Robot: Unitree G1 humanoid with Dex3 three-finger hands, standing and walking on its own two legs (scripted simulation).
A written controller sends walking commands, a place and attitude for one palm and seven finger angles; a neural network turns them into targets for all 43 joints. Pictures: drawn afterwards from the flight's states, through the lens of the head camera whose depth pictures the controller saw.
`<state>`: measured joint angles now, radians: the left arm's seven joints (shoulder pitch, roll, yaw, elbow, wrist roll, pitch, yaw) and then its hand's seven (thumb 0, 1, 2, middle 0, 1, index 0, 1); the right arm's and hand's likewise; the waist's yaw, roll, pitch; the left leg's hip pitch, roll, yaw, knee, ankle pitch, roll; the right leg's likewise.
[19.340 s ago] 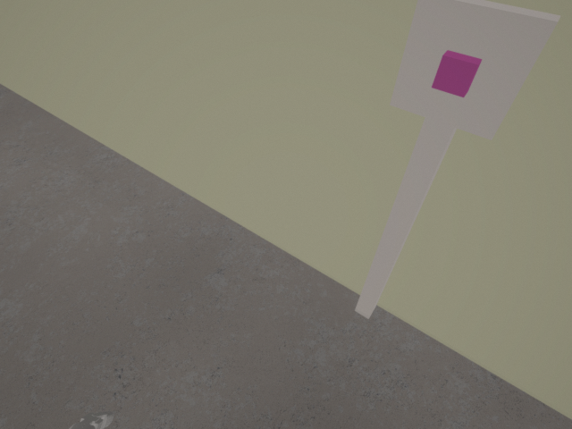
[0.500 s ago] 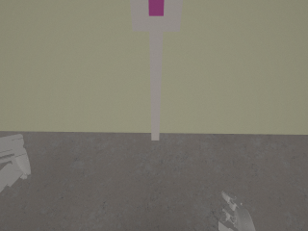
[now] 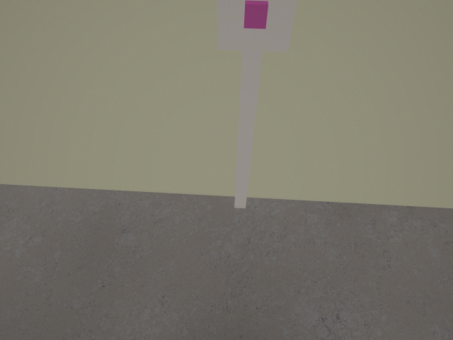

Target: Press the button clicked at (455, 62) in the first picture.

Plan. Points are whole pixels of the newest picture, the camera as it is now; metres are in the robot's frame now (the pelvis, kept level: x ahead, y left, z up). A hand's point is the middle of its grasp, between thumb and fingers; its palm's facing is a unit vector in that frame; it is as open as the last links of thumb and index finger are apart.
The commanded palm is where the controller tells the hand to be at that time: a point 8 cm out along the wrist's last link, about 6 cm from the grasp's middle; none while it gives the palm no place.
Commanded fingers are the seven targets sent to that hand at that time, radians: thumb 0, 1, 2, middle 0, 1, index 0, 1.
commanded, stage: let the arm hang, fingers relaxed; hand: left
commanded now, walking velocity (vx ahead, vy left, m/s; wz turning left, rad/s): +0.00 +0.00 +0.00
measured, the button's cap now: (255, 14) +0.81 -0.02 +0.20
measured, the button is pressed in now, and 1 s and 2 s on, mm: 0 0 0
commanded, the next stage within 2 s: stand and wait in 0.60 s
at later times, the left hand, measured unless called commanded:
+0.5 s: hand out of the picture -0.02 +0.17 -0.17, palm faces +0.01 -0.98 -0.18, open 7.3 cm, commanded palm none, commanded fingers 0.00 0.90 0.90 -0.20 -0.30 -0.20 -0.30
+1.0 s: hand out of the picture -0.02 +0.16 -0.17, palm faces +0.02 -0.98 -0.19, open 7.4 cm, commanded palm none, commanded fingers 0.00 0.90 0.90 -0.20 -0.30 -0.20 -0.30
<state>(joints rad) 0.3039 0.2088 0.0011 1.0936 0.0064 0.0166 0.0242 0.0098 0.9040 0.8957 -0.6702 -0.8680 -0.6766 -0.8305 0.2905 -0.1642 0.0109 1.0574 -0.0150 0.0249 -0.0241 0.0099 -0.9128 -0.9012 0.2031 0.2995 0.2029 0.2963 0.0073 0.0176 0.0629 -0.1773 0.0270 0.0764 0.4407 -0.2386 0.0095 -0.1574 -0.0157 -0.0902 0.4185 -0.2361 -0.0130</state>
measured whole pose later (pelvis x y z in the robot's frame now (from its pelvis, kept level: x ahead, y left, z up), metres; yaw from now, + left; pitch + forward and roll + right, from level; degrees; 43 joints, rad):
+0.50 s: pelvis -0.01 +0.01 +0.00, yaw -1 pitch -2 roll +0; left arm 0.29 0.11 0.00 1.16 0.01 -0.01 0.04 0.01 0.91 0.90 -0.21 -0.31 -0.21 -0.30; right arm 0.35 -0.10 0.00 1.15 -0.02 0.00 -0.03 0.01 -0.91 -0.90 0.20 0.30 0.20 0.30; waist -0.01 0.02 0.04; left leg -0.15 0.01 0.11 0.40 -0.21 0.02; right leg -0.16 -0.03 -0.06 0.42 -0.22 0.00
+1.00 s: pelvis -0.01 +0.00 +0.00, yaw -1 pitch -2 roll +0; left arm 0.28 0.10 0.01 1.17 0.01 -0.01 0.04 0.00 0.91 0.90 -0.20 -0.30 -0.20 -0.29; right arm 0.31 -0.11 -0.01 1.14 -0.02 0.00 -0.04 0.00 -0.91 -0.90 0.20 0.30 0.20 0.30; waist -0.01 0.03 0.05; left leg -0.15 0.02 0.11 0.40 -0.21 0.01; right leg -0.16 -0.02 -0.06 0.42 -0.22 -0.01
